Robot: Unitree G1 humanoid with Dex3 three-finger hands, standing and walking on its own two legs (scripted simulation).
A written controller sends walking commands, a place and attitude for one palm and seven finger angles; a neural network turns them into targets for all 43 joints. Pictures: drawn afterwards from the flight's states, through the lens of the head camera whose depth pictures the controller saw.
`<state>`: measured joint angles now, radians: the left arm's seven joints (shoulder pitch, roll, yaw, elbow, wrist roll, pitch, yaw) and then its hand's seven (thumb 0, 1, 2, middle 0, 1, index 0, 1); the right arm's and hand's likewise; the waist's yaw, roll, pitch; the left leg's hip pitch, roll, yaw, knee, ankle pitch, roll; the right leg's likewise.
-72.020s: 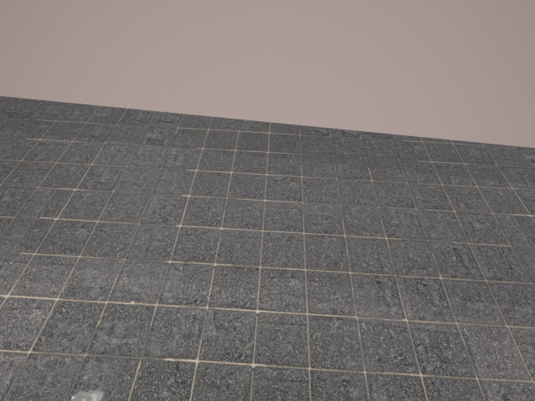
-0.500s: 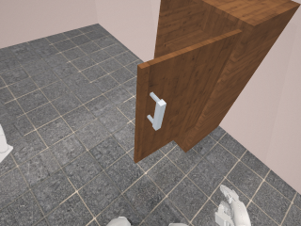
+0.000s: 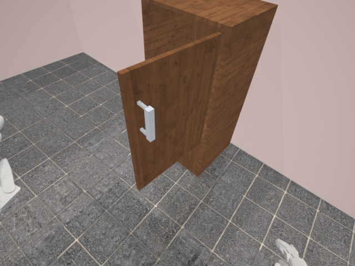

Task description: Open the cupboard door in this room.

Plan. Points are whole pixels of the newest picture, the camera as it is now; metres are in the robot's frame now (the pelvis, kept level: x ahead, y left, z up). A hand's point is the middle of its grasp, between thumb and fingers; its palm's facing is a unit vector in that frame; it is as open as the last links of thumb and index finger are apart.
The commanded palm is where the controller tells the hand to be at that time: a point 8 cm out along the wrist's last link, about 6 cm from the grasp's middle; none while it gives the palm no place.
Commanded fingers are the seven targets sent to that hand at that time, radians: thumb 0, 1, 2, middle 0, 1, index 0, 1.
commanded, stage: stop stepping back and stand still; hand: left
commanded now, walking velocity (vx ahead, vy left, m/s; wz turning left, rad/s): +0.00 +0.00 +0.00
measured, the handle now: (145, 121) +0.53 +0.11 +0.01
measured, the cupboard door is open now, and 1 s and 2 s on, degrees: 86 86 86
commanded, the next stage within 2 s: let the arm hang, fingers relaxed in 0.50 s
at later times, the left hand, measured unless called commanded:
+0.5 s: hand out of the picture +0.15 +0.27 +0.16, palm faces +0.39 -0.78 -0.48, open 7.4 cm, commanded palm +0.11 +0.31 +0.19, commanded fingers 0.00 0.90 0.90 -0.20 -0.30 -0.20 -0.30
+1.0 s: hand out of the picture -0.07 +0.16 -0.18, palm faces +0.06 -0.99 -0.11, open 7.3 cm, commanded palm none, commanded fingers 0.00 0.90 0.90 -0.20 -0.30 -0.20 -0.30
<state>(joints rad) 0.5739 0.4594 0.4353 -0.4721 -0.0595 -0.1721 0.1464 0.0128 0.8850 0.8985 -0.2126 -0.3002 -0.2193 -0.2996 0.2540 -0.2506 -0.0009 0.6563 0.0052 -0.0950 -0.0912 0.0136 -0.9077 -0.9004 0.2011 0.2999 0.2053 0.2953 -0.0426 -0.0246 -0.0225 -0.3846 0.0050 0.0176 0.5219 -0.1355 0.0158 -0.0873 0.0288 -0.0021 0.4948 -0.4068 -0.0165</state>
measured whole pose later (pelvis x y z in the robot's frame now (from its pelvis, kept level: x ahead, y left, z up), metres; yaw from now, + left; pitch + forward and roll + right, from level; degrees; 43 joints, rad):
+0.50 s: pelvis -0.03 +0.01 +0.00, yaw +0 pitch -1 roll -3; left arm 0.63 0.41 0.39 -0.50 -0.05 -0.19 0.13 0.01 0.89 0.90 -0.21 -0.30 -0.22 -0.30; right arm 0.22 -0.18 0.03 0.66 -0.01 -0.14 -0.07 0.01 -0.90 -0.90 0.21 0.30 0.21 0.30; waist 0.01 0.05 -0.01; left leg -0.38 0.01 -0.04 0.52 -0.12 0.00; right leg -0.09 0.08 0.01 0.43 -0.33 -0.03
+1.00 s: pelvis -0.03 +0.00 +0.00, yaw +3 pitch -1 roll -1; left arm 0.32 0.16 -0.01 1.08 0.01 0.04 -0.01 0.02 0.92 0.90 -0.20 -0.30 -0.21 -0.30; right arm 0.24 -0.25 0.00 1.07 -0.02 0.04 -0.02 0.01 -0.91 -0.90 0.20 0.30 0.20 0.29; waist 0.00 -0.03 0.08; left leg -0.35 -0.04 -0.07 0.46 -0.08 0.01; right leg -0.10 0.04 -0.03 0.48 -0.35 -0.04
